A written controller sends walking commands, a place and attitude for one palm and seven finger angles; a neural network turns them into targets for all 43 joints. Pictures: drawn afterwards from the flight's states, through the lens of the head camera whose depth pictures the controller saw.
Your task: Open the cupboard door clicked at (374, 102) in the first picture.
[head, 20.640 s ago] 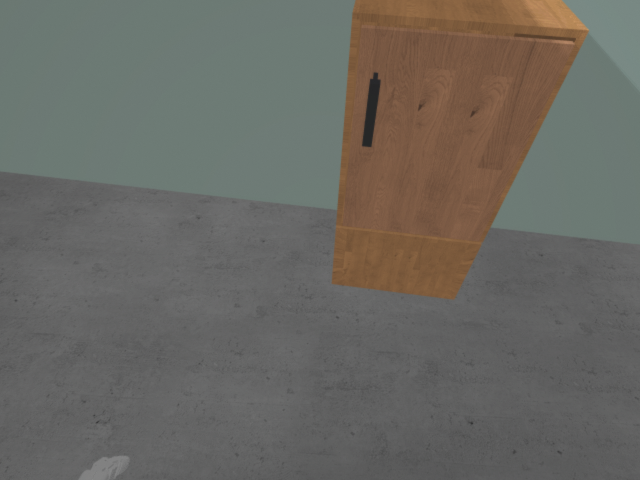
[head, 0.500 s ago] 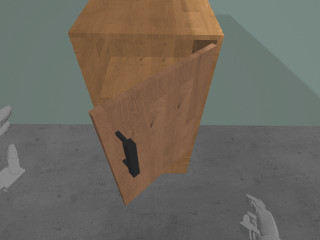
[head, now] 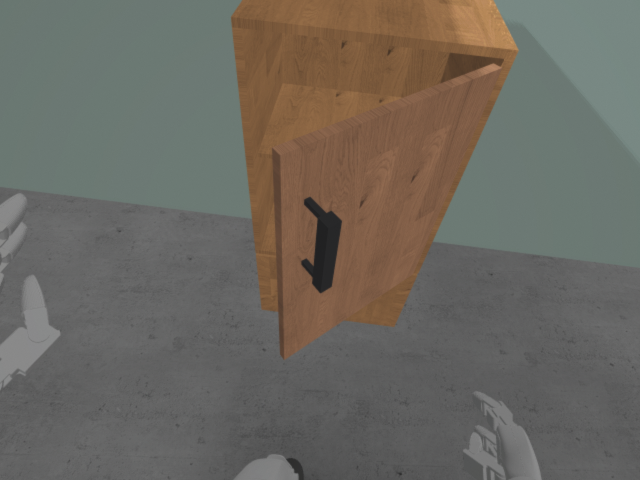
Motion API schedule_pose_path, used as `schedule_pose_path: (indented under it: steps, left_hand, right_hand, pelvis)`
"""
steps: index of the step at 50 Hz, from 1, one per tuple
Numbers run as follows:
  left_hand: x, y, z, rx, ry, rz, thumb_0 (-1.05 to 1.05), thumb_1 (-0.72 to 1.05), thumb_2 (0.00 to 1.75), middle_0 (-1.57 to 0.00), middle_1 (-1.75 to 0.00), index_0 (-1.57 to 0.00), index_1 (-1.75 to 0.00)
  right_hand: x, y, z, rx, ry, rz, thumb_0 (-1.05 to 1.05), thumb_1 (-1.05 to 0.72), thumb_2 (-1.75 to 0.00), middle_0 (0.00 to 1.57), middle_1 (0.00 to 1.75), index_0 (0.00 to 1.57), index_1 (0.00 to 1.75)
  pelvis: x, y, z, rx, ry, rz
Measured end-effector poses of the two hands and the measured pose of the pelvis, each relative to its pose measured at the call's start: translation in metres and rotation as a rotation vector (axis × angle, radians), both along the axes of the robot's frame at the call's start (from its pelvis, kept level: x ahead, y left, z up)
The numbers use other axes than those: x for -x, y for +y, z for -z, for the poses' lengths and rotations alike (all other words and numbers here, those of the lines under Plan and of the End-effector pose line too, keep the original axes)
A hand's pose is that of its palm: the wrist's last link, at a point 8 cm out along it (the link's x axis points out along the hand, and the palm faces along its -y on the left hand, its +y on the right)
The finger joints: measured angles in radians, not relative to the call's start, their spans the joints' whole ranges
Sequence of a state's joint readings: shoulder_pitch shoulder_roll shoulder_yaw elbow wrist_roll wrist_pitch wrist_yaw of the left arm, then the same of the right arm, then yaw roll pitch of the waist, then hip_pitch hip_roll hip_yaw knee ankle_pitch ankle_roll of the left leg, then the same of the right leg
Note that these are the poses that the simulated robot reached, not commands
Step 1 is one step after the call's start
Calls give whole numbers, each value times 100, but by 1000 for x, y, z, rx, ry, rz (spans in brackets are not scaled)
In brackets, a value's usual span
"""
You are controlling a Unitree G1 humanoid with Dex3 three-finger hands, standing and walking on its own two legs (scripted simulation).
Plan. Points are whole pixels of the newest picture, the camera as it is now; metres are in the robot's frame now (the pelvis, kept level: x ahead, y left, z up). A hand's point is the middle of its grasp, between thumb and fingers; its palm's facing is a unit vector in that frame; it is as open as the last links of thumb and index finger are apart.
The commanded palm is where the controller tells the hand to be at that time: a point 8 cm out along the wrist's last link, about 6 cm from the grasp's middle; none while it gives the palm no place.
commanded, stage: step back with the hand held close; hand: left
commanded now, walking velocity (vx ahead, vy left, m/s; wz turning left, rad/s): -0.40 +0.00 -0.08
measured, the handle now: (317, 246) +0.43 +0.05 +0.02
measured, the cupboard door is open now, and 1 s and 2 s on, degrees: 43 43 43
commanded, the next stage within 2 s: stop stepping back and stand still in 0.16 s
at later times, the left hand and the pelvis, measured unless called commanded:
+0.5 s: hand out of the picture +0.10 +0.31 +0.18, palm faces +0.43 -0.84 -0.33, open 7.4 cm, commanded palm +0.05 +0.34 +0.19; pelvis -0.10 +0.05 -0.01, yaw -4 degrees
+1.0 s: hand out of the picture +0.02 +0.33 +0.17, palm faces +0.40 -0.83 -0.40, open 7.4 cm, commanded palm -0.02 +0.36 +0.19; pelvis -0.20 +0.08 +0.01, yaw -7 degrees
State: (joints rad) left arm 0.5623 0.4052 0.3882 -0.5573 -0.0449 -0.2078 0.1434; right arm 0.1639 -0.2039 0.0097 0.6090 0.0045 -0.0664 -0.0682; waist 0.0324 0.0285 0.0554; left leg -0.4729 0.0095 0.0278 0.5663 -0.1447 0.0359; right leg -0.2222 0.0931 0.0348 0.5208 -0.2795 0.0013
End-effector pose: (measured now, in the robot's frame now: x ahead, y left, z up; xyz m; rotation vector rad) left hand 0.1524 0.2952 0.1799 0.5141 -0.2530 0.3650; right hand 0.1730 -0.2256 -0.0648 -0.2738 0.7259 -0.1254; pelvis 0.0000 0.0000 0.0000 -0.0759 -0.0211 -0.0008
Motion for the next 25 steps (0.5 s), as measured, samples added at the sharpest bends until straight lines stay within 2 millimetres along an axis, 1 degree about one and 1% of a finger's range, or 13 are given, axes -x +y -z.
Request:
schedule_pose_path:
  steps: [4,7,9,11,14,17,19,21,23,25]
  left_hand:
    - [4,12,-6,-24,-65,34,2,88,90,-21,-30,-21,-30]
    - [8,27,-13,-61,-89,25,2,88,90,-21,-30,-21,-30]
    - [15,35,-18,-66,-90,13,2,88,90,-21,-30,-21,-30]
    - [27,39,-20,-58,-83,6,2,88,90,-21,-30,-21,-30]
    - [50,38,-17,-34,-66,15,2,89,90,-21,-30,-21,-30]
    - [76,30,-10,-51,-71,53,2,89,90,-20,-30,-21,-30]
    - [88,27,-7,-28,-78,87,2,89,90,-21,-30,-21,-30]
    - [96,32,-10,-14,-109,103,2,88,90,-21,-30,-21,-30]
    - [98,43,-12,-2,-164,91,2,88,90,-21,-30,-22,-30]
    - [93,57,-9,25,-198,61,1,88,90,-21,-30,-22,-30]
  right_hand:
    - [11,3,-8,41,-36,20,2,-90,-90,21,30,21,30]
    - [21,8,-13,54,-56,23,2,-90,-90,21,30,21,30]
    - [30,13,-18,44,-55,18,2,-90,-90,21,30,20,30]
    - [40,19,-21,27,-52,10,2,-90,-90,21,30,20,30]
    - [55,26,-21,8,-57,-10,1,-90,-90,21,30,20,30]
    - [71,30,-11,0,-80,-28,1,-90,-90,21,30,21,30]
    - [88,32,-6,16,-52,-23,1,-90,-90,21,30,21,30]
    - [109,36,-5,27,-11,3,1,-90,-90,21,30,21,30]
    - [127,39,-5,45,-1,37,1,-90,-90,21,30,21,30]
    - [143,41,-3,59,-6,71,2,-90,-90,21,30,21,30]
  pelvis:
    - [11,11,4,15,-14,5]
    - [27,17,2,26,-13,8]
    - [38,19,-2,36,-1,4]
    - [49,20,-5,40,19,5]
    - [66,23,-4,34,53,14]
    - [90,26,9,-19,67,58]
    - [99,33,10,-2,36,74]
    - [99,39,7,-7,23,73]
    - [97,45,8,-12,18,76]
    - [105,53,10,-26,8,62]
